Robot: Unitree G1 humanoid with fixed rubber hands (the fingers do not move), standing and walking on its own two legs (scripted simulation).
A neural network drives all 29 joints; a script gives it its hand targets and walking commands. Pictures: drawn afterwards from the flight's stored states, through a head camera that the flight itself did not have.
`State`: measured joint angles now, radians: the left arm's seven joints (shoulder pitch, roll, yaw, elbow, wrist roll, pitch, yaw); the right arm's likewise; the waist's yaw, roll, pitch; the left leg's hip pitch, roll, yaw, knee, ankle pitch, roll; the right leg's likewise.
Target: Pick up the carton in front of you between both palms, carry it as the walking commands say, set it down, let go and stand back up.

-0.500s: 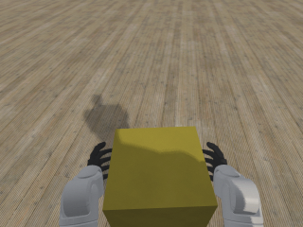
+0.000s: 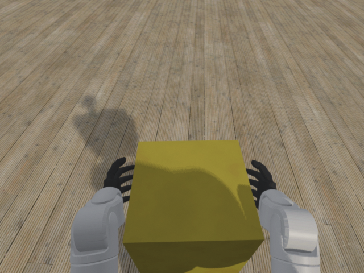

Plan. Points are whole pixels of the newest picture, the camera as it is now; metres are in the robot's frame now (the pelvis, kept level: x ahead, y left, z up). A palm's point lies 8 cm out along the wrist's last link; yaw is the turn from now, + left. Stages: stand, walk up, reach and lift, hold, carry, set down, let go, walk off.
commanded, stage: carry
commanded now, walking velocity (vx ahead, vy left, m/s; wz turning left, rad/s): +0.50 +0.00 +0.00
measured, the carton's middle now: (189, 212) +0.26 -0.01 +0.00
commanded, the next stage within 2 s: none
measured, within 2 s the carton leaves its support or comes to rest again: neither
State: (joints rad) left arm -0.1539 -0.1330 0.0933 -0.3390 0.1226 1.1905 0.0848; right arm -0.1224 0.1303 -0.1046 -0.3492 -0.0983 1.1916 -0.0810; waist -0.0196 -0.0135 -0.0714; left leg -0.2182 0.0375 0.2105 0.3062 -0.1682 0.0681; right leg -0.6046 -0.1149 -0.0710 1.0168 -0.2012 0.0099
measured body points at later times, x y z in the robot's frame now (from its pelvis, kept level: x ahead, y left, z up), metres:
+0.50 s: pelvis +0.34 -0.06 +0.00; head +0.36 -0.08 +0.45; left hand +0.60 +0.11 +0.06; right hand +0.62 -0.19 +0.04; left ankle +0.32 +0.10 -0.67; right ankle +0.36 -0.12 -0.75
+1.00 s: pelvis +0.62 +0.00 -0.01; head +0.66 +0.02 +0.44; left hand +0.91 +0.15 +0.05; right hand +0.91 -0.15 +0.06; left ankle +0.69 +0.07 -0.75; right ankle +0.59 -0.13 -0.73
